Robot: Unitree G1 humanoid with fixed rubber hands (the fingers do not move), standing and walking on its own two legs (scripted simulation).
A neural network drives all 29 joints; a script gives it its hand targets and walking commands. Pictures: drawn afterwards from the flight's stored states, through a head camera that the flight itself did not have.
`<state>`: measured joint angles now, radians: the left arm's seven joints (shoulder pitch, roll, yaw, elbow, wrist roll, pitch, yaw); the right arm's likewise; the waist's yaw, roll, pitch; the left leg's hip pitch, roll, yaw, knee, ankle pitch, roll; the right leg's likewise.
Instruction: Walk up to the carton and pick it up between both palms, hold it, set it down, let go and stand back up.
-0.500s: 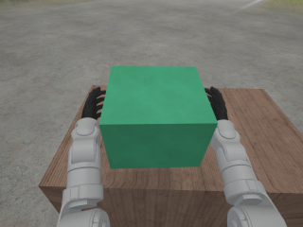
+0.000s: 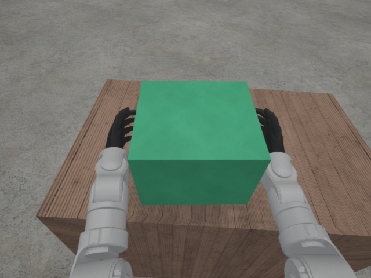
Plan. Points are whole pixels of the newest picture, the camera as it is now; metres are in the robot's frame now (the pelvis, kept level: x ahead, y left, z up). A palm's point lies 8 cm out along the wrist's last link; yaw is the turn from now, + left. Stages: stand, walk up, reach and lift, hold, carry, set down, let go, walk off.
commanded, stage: set down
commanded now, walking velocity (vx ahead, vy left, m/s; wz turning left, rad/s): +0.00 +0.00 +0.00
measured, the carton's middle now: (194, 142) +0.40 +0.00 +0.09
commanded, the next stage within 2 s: none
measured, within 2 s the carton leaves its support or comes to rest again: neither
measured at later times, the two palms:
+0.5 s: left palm (119, 148) +0.39 +0.17 +0.09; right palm (266, 150) +0.38 -0.16 +0.09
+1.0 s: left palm (118, 149) +0.41 +0.18 +0.06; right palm (256, 150) +0.40 -0.15 +0.07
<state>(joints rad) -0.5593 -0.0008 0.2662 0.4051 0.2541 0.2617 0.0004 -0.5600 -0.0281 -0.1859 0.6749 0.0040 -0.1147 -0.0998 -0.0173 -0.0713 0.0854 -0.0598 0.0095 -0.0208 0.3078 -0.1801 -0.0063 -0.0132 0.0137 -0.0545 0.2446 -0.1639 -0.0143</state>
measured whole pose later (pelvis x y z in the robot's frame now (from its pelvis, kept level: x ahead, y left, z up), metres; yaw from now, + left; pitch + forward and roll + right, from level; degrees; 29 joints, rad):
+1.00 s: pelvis +0.01 +0.01 +0.00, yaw -1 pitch +6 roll -1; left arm -0.73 0.04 0.37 0.94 0.25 -0.07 0.01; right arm -0.68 0.05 -0.54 0.94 -0.32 -0.29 -0.03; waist 0.02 -0.03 -0.02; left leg -0.25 0.01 0.02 0.31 -0.17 0.01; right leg -0.21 0.00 -0.05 0.25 -0.15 0.00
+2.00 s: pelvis -0.01 +0.01 -0.02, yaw -1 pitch +25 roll -1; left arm -0.96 0.15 0.33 1.46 0.07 -0.51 0.06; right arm -0.87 -0.02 -0.61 1.20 -0.37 -0.49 -0.06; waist 0.00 0.02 -0.14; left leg -0.72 0.03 0.04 0.46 -0.17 0.01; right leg -0.68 0.00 -0.07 0.41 -0.16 -0.01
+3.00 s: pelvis -0.03 +0.01 -0.04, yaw -4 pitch +29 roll -2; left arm -1.07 0.24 0.09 1.36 -0.19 -0.29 0.06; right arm -1.03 -0.22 -0.13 1.24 0.14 -0.24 -0.05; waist 0.03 0.03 -0.25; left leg -0.91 0.05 0.06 0.63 -0.22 0.02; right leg -0.87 0.02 -0.05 0.55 -0.18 -0.01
